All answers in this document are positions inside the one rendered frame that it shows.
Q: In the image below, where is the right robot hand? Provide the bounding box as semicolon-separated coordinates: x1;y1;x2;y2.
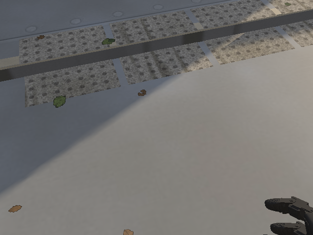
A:
263;196;313;235

